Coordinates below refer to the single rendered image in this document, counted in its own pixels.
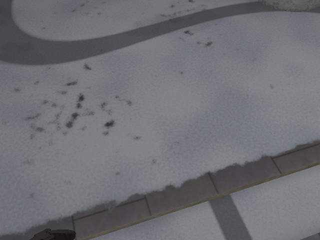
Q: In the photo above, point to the left robot hand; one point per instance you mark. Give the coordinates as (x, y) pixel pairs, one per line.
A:
(59, 234)

